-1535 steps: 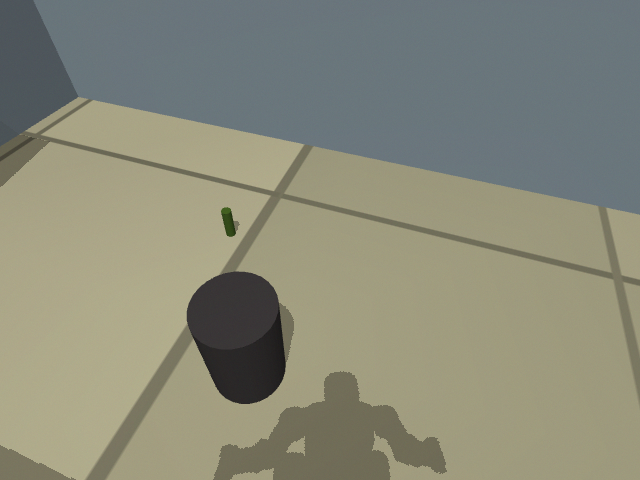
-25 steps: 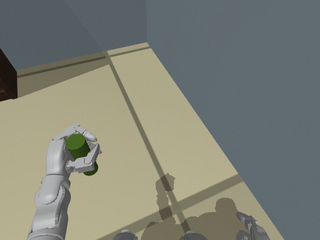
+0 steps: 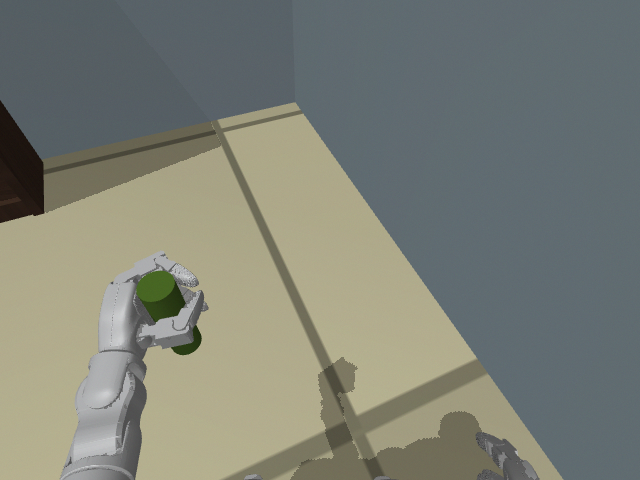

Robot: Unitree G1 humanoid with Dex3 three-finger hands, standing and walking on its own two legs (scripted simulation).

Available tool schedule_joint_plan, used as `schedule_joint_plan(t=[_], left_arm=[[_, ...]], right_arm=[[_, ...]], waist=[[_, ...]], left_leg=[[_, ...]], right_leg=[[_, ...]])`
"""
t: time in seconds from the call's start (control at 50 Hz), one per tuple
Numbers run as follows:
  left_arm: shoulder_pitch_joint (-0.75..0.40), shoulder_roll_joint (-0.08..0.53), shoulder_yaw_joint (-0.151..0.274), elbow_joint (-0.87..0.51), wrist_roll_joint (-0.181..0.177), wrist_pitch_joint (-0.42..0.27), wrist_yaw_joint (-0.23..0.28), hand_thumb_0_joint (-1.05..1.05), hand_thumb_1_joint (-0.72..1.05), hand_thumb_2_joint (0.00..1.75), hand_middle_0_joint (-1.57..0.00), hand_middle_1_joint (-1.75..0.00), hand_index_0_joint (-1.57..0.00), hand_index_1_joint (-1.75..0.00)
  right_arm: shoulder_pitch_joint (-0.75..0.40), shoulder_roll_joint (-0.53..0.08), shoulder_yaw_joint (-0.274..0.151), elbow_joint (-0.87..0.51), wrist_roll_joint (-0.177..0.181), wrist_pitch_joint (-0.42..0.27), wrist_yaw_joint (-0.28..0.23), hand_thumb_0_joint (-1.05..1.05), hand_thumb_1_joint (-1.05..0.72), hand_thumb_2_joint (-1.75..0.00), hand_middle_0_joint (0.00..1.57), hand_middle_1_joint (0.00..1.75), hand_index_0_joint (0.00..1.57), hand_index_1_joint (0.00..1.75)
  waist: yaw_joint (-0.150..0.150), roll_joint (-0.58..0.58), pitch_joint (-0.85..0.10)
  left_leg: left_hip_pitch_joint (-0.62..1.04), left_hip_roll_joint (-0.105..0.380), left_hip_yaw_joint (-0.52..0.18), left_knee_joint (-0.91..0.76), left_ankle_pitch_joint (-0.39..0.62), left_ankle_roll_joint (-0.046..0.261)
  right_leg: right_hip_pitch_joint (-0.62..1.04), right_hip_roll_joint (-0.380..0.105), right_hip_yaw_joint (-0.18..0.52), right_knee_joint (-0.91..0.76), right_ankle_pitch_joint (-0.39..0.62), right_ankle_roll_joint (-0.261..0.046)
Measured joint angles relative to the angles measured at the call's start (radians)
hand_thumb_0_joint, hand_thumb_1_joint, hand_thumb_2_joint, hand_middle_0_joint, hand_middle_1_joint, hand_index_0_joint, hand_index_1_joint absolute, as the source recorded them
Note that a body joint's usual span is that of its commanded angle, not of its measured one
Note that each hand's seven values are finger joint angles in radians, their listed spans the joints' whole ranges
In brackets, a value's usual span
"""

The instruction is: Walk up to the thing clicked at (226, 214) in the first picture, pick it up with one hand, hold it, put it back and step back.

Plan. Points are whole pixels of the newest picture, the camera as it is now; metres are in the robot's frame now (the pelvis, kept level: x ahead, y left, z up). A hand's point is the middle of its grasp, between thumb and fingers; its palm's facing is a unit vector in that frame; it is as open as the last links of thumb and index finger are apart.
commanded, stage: hold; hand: left
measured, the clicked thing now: (172, 316) +0.33 +0.18 +0.03
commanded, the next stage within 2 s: none
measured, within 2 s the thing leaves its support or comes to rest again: neither
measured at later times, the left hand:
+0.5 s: hand (177, 303) +0.32 +0.17 +0.07, palm faces +0.03 -1.00 +0.00, open 5.3 cm
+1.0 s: hand (172, 305) +0.32 +0.17 +0.07, palm faces +0.03 -1.00 +0.00, open 5.3 cm
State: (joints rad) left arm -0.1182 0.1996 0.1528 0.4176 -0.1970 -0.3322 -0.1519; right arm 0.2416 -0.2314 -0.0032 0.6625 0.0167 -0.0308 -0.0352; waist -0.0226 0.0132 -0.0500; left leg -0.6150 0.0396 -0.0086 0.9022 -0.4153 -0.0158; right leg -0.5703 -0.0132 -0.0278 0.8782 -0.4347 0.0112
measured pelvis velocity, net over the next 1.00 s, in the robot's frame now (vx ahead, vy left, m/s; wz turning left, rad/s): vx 0.00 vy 0.01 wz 0.00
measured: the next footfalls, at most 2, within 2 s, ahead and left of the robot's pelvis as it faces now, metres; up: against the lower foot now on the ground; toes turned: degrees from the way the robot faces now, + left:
none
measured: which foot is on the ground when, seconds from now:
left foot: down 0.00-1.00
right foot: down 0.00-1.00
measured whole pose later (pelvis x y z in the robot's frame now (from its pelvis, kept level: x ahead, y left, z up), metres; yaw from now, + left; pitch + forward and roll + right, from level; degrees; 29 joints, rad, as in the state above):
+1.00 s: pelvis +0.00 +0.01 +0.01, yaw +0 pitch +5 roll -1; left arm -0.10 0.19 0.12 0.40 -0.18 -0.34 -0.12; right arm 0.24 -0.22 0.00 0.67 0.02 -0.04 -0.03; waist -0.02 0.01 -0.03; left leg -0.52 0.03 0.00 0.82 -0.38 0.00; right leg -0.47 -0.02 -0.02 0.78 -0.39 0.03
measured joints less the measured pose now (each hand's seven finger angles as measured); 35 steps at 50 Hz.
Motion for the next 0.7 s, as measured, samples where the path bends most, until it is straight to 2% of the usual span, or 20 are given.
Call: schedule_joint_plan(t=[0.7], left_arm=[[0.007,-0.006,-0.016,-0.005,0.013,-0.001,0.02,0.01,0.17,1.14,-1.03,-1.15,-1.01,-1.14]], right_arm=[[-0.009,0.006,0.003,0.009,-0.002,-0.004,0.003,0.01,-0.89,-0.89,0.2,0.3,0.2,0.3]], waist=[[0.004,-0.006,0.027]], left_leg=[[0.076,-0.006,0.006,-0.07,0.031,0.007]], right_leg=[[0.078,-0.004,0.005,-0.075,0.035,0.007]])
